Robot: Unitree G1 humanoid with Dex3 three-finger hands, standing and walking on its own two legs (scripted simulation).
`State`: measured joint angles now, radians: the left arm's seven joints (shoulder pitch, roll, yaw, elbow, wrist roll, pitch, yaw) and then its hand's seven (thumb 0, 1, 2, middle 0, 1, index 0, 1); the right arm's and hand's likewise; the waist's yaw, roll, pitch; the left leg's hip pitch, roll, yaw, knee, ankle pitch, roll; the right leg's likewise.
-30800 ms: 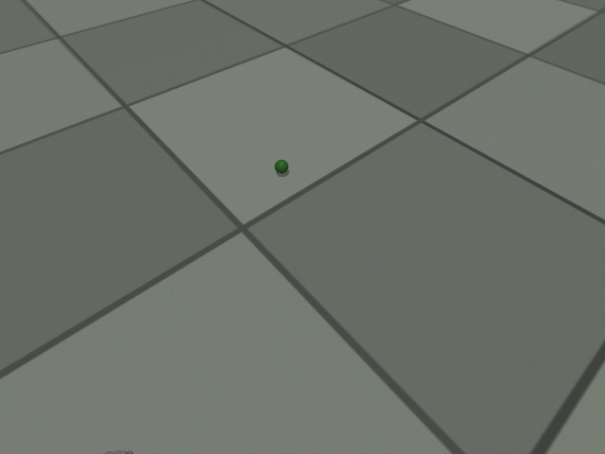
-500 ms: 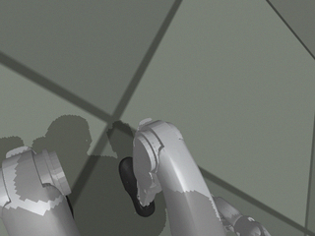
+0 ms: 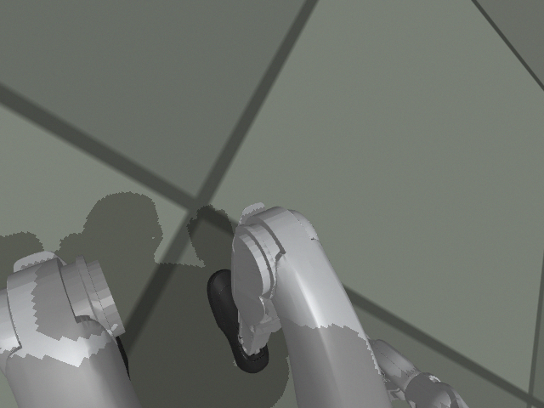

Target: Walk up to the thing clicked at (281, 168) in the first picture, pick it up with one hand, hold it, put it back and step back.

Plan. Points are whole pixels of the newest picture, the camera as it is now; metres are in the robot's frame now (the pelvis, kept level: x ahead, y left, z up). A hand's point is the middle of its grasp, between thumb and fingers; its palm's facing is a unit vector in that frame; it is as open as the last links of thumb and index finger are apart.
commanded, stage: withdraw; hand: left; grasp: from above
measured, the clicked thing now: out of the picture +0.43 +0.37 -0.26
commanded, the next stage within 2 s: home in 0.82 s
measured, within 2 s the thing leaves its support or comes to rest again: neither
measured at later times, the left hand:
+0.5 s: hand out of the picture +0.39 +0.36 -0.07, palm faces -0.43 -0.12 -0.89, open 14.0 cm
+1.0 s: hand out of the picture +0.41 +0.38 -0.12, palm faces -0.39 -0.10 -0.92, open 13.8 cm
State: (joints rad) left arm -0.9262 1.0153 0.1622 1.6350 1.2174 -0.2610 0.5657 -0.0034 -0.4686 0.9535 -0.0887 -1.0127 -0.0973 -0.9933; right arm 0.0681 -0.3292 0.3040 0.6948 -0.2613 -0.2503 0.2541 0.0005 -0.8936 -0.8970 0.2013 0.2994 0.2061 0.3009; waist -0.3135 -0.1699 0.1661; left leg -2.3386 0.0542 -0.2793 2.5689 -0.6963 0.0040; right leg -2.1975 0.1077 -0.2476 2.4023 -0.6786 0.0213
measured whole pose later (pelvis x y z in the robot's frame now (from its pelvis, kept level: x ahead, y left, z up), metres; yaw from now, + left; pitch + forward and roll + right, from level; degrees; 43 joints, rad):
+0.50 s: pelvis -0.01 -0.01 +0.06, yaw +7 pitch +30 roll -9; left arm -0.85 0.71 -0.05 1.25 1.09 -0.11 0.24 0.00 -0.49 0.99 -0.09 -0.99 -0.09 -0.98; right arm 0.13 -0.29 0.10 0.69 -0.10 -0.09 0.20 0.00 -0.90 -0.90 0.20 0.30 0.21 0.30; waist -0.16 0.00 -0.08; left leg -2.24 0.05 -0.14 2.33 -0.64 0.02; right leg -2.13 0.07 -0.13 2.25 -0.67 0.01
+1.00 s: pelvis +0.00 -0.01 +0.03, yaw +7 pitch +32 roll -9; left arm -0.88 0.80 0.08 1.28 1.20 -0.21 0.32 0.00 -0.46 0.96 -0.12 -0.96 -0.12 -0.95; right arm 0.19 -0.25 0.11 0.74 -0.13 -0.05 0.12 0.00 -0.90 -0.89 0.20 0.30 0.21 0.30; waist -0.21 -0.02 -0.02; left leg -2.34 0.03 -0.14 2.40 -0.63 0.02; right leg -2.23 0.06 -0.14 2.33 -0.67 0.01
